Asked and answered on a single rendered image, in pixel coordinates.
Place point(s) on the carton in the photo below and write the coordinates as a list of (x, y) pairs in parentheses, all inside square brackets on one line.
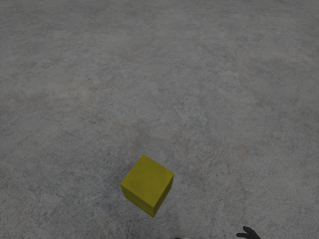
[(147, 185)]

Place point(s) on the robot right hand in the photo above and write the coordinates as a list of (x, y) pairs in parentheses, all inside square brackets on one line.
[(250, 234)]

